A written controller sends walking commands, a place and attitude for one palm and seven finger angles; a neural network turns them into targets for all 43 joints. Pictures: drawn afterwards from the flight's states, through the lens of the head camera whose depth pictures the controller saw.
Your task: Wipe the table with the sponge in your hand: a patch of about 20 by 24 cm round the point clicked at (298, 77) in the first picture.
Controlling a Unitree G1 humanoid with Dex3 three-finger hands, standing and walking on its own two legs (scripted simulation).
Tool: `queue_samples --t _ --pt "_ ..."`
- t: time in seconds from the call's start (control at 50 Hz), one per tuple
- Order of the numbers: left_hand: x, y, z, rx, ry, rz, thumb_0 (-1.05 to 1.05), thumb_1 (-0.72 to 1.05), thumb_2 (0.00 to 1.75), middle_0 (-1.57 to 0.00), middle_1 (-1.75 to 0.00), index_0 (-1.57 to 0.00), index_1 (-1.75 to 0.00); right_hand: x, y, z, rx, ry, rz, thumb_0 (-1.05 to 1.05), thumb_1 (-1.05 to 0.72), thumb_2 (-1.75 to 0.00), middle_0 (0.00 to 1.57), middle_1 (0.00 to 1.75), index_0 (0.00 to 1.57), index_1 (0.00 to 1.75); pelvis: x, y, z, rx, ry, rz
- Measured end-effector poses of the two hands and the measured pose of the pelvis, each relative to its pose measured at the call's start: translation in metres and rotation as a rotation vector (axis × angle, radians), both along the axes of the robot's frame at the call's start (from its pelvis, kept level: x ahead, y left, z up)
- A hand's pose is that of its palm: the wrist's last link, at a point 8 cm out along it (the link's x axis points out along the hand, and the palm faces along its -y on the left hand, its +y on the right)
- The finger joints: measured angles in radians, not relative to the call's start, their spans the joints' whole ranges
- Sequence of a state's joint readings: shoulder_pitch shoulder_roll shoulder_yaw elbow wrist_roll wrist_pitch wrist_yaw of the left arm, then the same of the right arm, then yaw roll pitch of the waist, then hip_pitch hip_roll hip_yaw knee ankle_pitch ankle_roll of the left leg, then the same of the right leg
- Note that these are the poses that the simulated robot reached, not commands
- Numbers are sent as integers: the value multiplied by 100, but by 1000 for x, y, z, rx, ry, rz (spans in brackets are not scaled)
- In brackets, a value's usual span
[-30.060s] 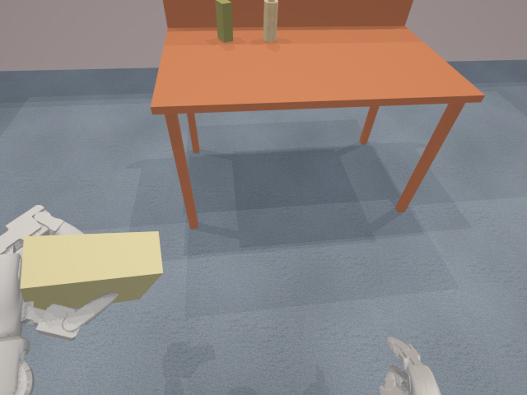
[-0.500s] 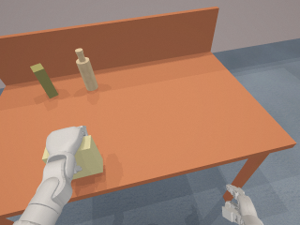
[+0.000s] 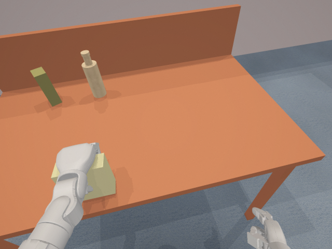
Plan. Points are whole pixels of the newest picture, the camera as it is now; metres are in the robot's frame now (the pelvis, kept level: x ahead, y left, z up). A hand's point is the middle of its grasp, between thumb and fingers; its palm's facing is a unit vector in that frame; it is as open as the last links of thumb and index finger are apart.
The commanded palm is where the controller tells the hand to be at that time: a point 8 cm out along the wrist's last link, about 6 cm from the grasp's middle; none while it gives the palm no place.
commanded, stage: lower the sponge onto the table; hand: left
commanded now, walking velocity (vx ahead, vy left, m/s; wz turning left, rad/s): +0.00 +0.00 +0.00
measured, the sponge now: (89, 183) +0.28 +0.26 -0.04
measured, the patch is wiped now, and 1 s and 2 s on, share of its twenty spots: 0.00 0.15 0.60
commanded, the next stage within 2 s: wipe forward along the first lane in 0.32 s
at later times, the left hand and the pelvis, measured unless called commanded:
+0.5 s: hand (89, 167) +0.30 +0.26 +0.01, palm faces -0.09 -0.06 -0.99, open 9.5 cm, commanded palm +0.28 +0.25 +0.06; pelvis +0.00 +0.00 +0.00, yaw +0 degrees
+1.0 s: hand (91, 150) +0.36 +0.27 +0.01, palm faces -0.12 +0.01 -0.99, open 9.5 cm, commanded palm +0.35 +0.26 +0.04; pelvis -0.01 +0.00 -0.01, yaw +1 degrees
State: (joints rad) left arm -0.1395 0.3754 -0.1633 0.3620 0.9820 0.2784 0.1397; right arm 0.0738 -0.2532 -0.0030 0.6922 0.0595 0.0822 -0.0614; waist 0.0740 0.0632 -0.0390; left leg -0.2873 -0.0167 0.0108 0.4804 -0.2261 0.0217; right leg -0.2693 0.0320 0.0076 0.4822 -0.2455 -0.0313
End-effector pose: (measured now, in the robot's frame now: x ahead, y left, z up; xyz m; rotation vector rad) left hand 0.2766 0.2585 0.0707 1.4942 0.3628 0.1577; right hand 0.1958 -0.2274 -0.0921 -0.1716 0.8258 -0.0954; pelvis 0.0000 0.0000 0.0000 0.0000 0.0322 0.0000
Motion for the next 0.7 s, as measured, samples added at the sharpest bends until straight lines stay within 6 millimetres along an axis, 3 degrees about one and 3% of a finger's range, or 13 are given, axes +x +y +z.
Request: queue_samples --t 0.14,0.54,0.7 --pt "3 -8 -3 10 -33 -44 -1 -45 105 -79 -139 -80 -138 -6 -4 -5 -6 20 -17 1 -91 -90 20 30 20 30 1 0 -1 1 14 -4" --pt "13 -5 -8 20 -26 7 -1 -45 105 -79 -139 -80 -139 -8 -9 -7 1 40 -27 1 -91 -90 20 30 20 30 2 -3 -4 2 31 -2" --pt "29 2 -6 43 -21 14 -1 -46 105 -79 -139 -80 -138 -19 -14 -13 -16 75 -37 1 -91 -90 20 30 20 30 -3 -4 -6 0 52 7"
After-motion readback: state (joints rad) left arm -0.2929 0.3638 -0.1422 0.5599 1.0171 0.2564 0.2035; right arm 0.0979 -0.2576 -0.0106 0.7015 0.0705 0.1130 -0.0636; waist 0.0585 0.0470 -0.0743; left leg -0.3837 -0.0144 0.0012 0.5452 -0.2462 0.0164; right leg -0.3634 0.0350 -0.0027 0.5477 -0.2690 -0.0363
